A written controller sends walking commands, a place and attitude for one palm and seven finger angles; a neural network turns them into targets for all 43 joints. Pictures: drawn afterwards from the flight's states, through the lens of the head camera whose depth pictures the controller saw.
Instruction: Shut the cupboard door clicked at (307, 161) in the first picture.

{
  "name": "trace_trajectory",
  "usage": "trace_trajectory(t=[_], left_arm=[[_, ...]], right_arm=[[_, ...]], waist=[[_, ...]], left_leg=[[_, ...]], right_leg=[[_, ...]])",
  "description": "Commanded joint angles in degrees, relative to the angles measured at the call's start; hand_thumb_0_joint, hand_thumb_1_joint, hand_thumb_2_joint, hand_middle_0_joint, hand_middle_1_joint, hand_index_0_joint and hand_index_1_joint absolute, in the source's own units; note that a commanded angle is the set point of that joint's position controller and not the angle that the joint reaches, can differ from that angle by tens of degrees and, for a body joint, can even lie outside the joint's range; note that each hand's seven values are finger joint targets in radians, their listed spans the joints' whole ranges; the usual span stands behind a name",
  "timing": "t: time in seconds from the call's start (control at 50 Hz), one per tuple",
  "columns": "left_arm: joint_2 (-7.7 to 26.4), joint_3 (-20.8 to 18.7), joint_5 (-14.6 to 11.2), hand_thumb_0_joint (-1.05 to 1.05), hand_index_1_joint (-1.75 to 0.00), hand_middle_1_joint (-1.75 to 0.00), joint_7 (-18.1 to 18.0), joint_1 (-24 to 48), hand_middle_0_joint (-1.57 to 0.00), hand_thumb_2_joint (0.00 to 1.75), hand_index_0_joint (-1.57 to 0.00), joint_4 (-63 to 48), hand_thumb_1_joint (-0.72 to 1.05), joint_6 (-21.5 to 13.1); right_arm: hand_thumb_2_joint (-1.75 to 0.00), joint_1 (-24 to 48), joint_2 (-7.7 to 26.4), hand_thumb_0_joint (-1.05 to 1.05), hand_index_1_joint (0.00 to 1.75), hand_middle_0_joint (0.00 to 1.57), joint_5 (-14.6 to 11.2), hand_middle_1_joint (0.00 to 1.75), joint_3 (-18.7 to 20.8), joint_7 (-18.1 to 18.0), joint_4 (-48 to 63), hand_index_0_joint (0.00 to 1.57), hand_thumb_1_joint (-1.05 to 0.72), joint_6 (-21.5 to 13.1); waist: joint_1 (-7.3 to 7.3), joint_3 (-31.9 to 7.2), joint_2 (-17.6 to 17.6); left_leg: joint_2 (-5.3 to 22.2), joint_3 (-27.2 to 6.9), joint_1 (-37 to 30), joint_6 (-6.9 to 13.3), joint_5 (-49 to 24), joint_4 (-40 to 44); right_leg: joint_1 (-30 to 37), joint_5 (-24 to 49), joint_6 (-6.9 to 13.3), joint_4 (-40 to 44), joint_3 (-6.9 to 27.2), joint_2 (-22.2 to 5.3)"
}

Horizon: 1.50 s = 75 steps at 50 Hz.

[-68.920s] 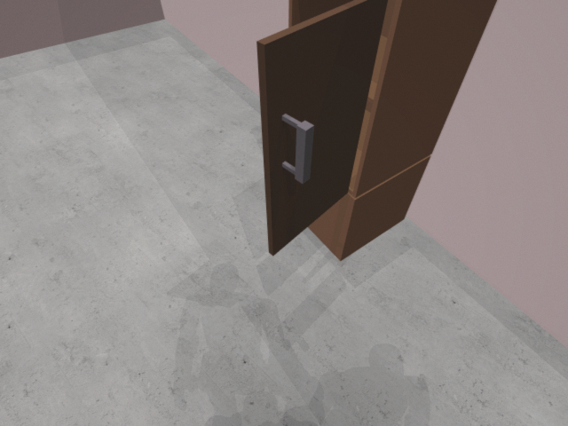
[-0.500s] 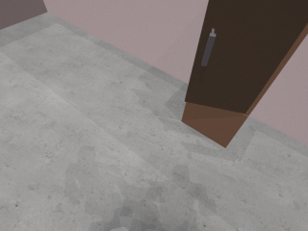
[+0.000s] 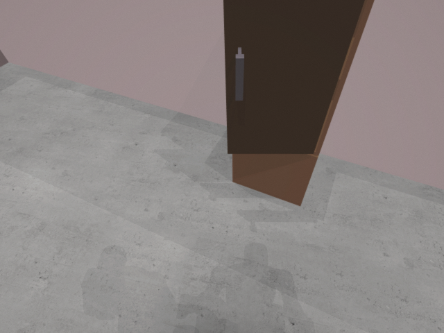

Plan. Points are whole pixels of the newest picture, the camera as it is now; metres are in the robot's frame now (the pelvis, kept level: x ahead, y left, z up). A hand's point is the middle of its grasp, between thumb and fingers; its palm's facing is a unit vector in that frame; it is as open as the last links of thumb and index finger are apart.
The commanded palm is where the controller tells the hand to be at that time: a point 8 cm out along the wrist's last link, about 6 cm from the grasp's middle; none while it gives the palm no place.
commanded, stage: take the last steps up to it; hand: left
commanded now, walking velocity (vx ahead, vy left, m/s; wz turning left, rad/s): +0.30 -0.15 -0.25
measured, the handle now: (239, 74) +0.79 -0.02 +0.04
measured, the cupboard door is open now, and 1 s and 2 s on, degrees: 24 24 24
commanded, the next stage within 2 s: come to a stop and stand still in 0.84 s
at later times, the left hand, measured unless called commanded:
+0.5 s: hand (148, 299) +0.22 +0.18 -0.17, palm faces -0.12 -0.98 -0.15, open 7.4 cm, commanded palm none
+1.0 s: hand (219, 229) +0.39 +0.03 -0.16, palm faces -0.11 -0.97 -0.20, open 7.2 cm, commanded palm none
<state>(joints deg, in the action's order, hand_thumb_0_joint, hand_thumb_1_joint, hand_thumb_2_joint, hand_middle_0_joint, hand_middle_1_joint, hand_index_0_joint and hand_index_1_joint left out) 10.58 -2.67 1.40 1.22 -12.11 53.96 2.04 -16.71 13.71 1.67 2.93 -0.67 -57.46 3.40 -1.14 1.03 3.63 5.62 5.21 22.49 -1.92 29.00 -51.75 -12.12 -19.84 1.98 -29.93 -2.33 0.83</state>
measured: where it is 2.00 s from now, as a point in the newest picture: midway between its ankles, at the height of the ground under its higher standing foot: (260, 313)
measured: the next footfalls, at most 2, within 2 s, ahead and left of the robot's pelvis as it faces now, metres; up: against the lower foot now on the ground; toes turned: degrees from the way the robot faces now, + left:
left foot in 0.28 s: +0.16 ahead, +0.11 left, +0.00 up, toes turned +5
right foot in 0.74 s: +0.38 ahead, -0.20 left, +0.00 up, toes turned -9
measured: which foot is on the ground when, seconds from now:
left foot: up 0.00-0.26, down 0.28-0.74, up 0.76-1.00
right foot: down 0.00-0.28, up 0.30-0.72, down 0.74-1.00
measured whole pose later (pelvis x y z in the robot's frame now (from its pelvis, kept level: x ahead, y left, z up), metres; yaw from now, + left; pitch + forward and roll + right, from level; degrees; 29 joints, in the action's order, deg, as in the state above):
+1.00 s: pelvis +0.31 -0.14 +0.01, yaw -7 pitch +1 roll -2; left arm 9.9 -2.1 1.2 -0.8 -12.0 60.0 -2.1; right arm -13.3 10.4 1.9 2.7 -0.6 -58.3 -0.2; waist -1.7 1.2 1.3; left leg 5.3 5.6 26.2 -1.1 21.5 -51.9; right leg -13.2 -11.4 4.5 -23.2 -9.0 2.3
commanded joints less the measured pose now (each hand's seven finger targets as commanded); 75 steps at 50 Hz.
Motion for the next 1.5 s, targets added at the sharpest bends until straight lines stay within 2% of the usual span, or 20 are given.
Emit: trace_trajectory(t=[0.0, 0.16, 0.22, 0.26, 0.28, 0.34, 0.4, 0.62, 0.68, 0.7, 0.72, 0.74, 0.86, 0.96, 1.06, 1.18, 1.28, 1.36, 1.4, 1.48], left_arm=[[9.53, -2.47, -0.08, 0.00, -0.30, -0.30, -1.62, -2.79, -0.20, 0.90, -0.20, -1.42, 0.90, -2.42], [10.59, -2.70, 0.56, 0.00, -0.30, -0.30, -0.91, -4.35, -0.20, 0.90, -0.20, 0.94, 0.90, -3.29], [9.32, -2.72, -0.43, 0.00, -0.30, -0.30, -0.57, -2.35, -0.20, 0.90, -0.20, 1.15, 0.90, -2.96], [4.22, -1.08, -0.72, 0.00, -0.30, -0.30, 0.36, -3.84, -0.20, 0.90, -0.20, -1.33, 0.90, -2.77], [7.34, -1.83, 0.21, 0.00, -0.30, -0.30, 0.39, -0.81, -0.20, 0.90, -0.20, -2.31, 0.90, -2.34], [6.54, -2.73, 1.10, 0.00, -0.30, -0.30, 1.45, 0.92, -0.20, 0.90, -0.20, -0.73, 0.90, -1.51], [4.20, -2.15, 0.67, 0.00, -0.30, -0.30, 1.89, -1.48, -0.20, 0.90, -0.20, 0.29, 0.90, -0.75], [3.89, -0.97, 0.13, 0.00, -0.30, -0.30, 1.83, 7.50, -0.20, 0.90, -0.20, -1.79, 0.90, -1.64], [8.24, -2.41, 0.33, 0.00, -0.30, -0.30, 0.91, -8.66, -0.20, 0.90, -0.20, 3.18, 0.90, -3.02], [13.61, -3.82, 0.82, 0.00, -0.30, -0.30, 0.12, -16.75, -0.20, 0.90, -0.20, 5.75, 0.90, -3.88], [16.79, -3.95, 0.07, 0.00, -0.30, -0.30, -0.45, -18.08, -0.20, 0.90, -0.20, 6.51, 0.90, -4.18], [16.05, -3.63, -0.59, 0.00, -0.30, -0.30, -0.88, -14.57, -0.20, 0.90, -0.20, 5.45, 0.90, -3.89], [5.02, -0.28, -0.06, 0.00, -0.30, -0.30, -2.20, 0.00, -0.20, 0.90, -0.20, 2.99, 0.90, -4.96], [3.47, 0.21, -0.06, 0.00, -0.30, -0.30, -2.55, -2.80, -0.20, 0.90, -0.20, 4.92, 0.90, -5.44], [2.58, 1.16, -1.50, 0.00, -0.30, -0.30, -3.62, -4.65, -0.20, 0.90, -0.20, 5.87, 0.90, -4.50], [4.97, 0.38, -0.72, 0.00, -0.30, -0.30, -4.38, -6.20, -0.20, 0.90, -0.20, 5.42, 0.90, -1.77], [5.14, -0.10, -0.23, 0.00, -0.30, -0.30, -4.14, -6.41, -0.20, 0.90, -0.20, 3.47, 0.90, -1.20], [7.04, -0.42, 0.12, 0.00, -0.30, -0.30, -4.05, -3.97, -0.20, 0.90, -0.20, 2.65, 0.90, -1.54], [5.77, 0.27, 0.62, 0.00, -0.30, -0.30, -6.06, -8.06, -0.20, 0.90, -0.20, 0.06, 0.90, -2.71], [9.61, -0.52, 0.49, 0.00, -0.30, -0.30, -5.44, -6.95, -0.20, 0.90, -0.20, -3.08, 0.90, -4.38]], right_arm=[[-0.90, 7.31, 5.82, 0.00, 0.30, 0.20, 0.37, 0.30, 1.46, 0.37, 7.27, 0.20, -0.90, -3.38], [-0.90, 5.82, 2.73, 0.00, 0.30, 0.20, -0.03, 0.30, 1.15, 0.57, 7.41, 0.20, -0.90, -4.86], [-0.90, -4.91, 5.37, 0.00, 0.30, 0.20, 0.36, 0.30, 1.43, -0.62, 3.38, 0.20, -0.90, -6.31], [-0.90, -17.14, 15.72, 0.00, 0.30, 0.20, 1.31, 0.30, 3.25, -1.86, 0.72, 0.20, -0.90, -6.84], [-0.90, -15.44, 15.19, 0.00, 0.30, 0.20, 1.08, 0.30, 2.77, -2.11, 1.29, 0.20, -0.90, -6.17], [-0.90, -5.00, 7.57, 0.00, 0.30, 0.20, 0.78, 0.30, 0.78, -2.20, 3.42, 0.20, -0.90, -6.66], [-0.90, -5.91, 6.51, 0.00, 0.30, 0.20, 0.57, 0.30, 0.46, -2.30, 2.17, 0.20, -0.90, -7.59], [-0.90, -8.81, 7.50, 0.00, 0.30, 0.20, 0.73, 0.30, 1.84, -1.06, -1.45, 0.20, -0.90, -6.36], [-0.90, -6.23, 7.31, 0.00, 0.30, 0.20, 0.00, 0.30, 1.90, -0.69, -1.62, 0.20, -0.90, -5.97], [-0.90, -7.12, 3.71, 0.00, 0.30, 0.20, -0.89, 0.30, 1.38, -0.06, -1.29, 0.20, -0.90, -5.98], [-0.90, -8.55, 0.21, 0.00, 0.30, 0.20, -1.52, 0.30, 0.45, -0.29, 0.31, 0.20, -0.90, -5.72], [-0.90, -6.29, 0.94, 0.00, 0.30, 0.20, -1.51, 0.30, 0.42, -0.28, 0.86, 0.20, -0.90, -5.27], [-0.90, -7.41, -1.83, 0.00, 0.30, 0.20, 0.06, 0.30, 0.07, 0.08, -1.69, 0.20, -0.90, -3.61], [-0.90, -2.81, -4.12, 0.00, 0.30, 0.20, -0.23, 0.30, -1.17, -0.18, -0.65, 0.20, -0.90, -3.91], [-0.90, -2.08, 1.34, 0.00, 0.30, 0.20, -1.29, 0.30, -1.54, -1.30, -1.26, 0.20, -0.90, -4.78], [-0.90, 2.24, 3.54, 0.00, 0.30, 0.20, -1.08, 0.30, -0.56, -2.43, 0.63, 0.20, -0.90, -2.46], [-0.90, 4.85, 4.62, 0.00, 0.30, 0.20, -1.00, 0.30, 0.60, -2.10, 2.94, 0.20, -0.90, -1.58], [-0.90, 3.74, 0.66, 0.00, 0.30, 0.20, -1.18, 0.30, 0.24, -1.21, 2.41, 0.20, -0.90, -0.73], [-0.90, 8.18, 3.14, 0.00, 0.30, 0.20, -0.98, 0.30, 0.94, -0.73, 7.78, 0.20, -0.90, -2.17], [-0.90, 6.55, -1.66, 0.00, 0.30, 0.20, -1.39, 0.30, -0.03, 0.39, 8.37, 0.20, -0.90, -1.97]], waist=[[1.77, 5.00, -14.64], [0.99, 1.91, -12.19], [-4.01, -2.25, -6.28], [-7.10, -8.29, 16.71], [-6.56, -4.53, 7.73], [-1.46, 6.48, 5.23], [0.02, 2.97, 4.95], [-1.06, 4.27, 5.65], [6.67, -3.12, -1.34], [9.88, -9.88, -14.27], [8.01, -13.22, -23.11], [6.99, -8.84, -17.55], [-2.12, -2.51, -9.20], [-0.54, -2.27, -5.00], [0.39, -5.65, 0.44], [1.21, -1.78, 3.58], [1.59, -6.31, -2.97], [0.77, -4.89, -14.10], [2.07, -3.34, -8.23], [1.55, -5.13, -4.95]], left_leg=[[0.72, -3.58, 17.65, -0.90, -5.20, -11.83], [-1.74, 1.23, 4.86, -0.85, -8.07, 10.06], [-2.93, 2.01, -15.98, -0.46, -17.90, 25.78], [23.80, -35.27, -33.05, 8.99, -10.44, 36.76], [26.38, -36.26, -27.27, 11.83, -5.73, 39.40], [18.42, -19.47, -11.58, 7.19, -10.62, 41.67], [14.72, -6.90, -16.07, 6.84, -27.33, 39.00], [14.07, 1.35, -17.40, 6.98, -35.19, 35.97], [9.50, 5.33, -10.88, 3.59, -38.72, 16.72], [2.54, 8.29, -1.03, 1.91, -20.00, -0.51], [-3.98, 2.68, 6.53, 1.64, 8.72, -15.90], [-1.83, -2.76, 9.49, 3.02, 6.80, -21.64], [1.45, -2.64, 1.64, 1.45, -7.16, -10.88], [-0.36, -1.16, -1.44, 0.30, -8.07, 7.98], [6.34, -8.66, -17.09, 3.84, -54.01, 25.88], [7.62, -9.30, -15.99, 6.90, -58.34, 25.73], [6.26, -9.10, -14.38, 6.91, -44.29, 23.73], [-3.64, -3.15, -9.16, 1.99, -11.52, 14.43], [-5.11, -2.58, -1.09, 0.50, -2.33, 7.50], [-3.84, -4.53, 1.54, 2.26, -3.80, 4.57]], right_leg=[[6.22, 1.12, 10.46, 18.93, 17.42, -14.32], [5.37, 8.93, 10.51, 15.16, 13.61, -12.25], [-1.91, 14.73, 6.69, 0.32, 9.70, -7.03], [-24.16, -12.68, 0.52, -31.87, 2.07, 2.46], [-26.69, -11.77, 1.02, -39.58, 6.98, -1.10], [-26.21, 1.57, -0.83, -42.04, 6.37, -5.19], [-25.24, 5.34, -2.14, -37.59, 4.54, -4.63], [-14.70, 10.98, -0.94, -8.19, -3.20, -3.76], [9.00, 12.20, 1.16, 0.33, -3.12, -1.38], [20.83, 8.95, 4.50, 5.67, 9.90, -12.50], [22.04, 11.77, 8.74, 12.65, 25.69, -22.36], [16.29, 7.92, 9.86, 16.16, 25.28, -22.55], [-2.81, 19.46, 8.59, 16.52, 4.52, -14.18], [0.26, 30.31, 10.96, 15.02, 6.73, -15.66], [0.43, 31.54, -0.06, 6.09, 2.87, -9.17], [-0.06, 23.58, -0.62, 2.12, 2.73, -7.10], [1.50, 24.12, 0.82, 2.05, 4.89, -7.52], [2.10, 32.92, 8.10, 9.66, 12.68, -18.04], [6.20, 57.72, 3.94, 8.72, 17.75, -16.67], [7.75, 46.27, 9.44, 4.49, 10.93, -17.50]])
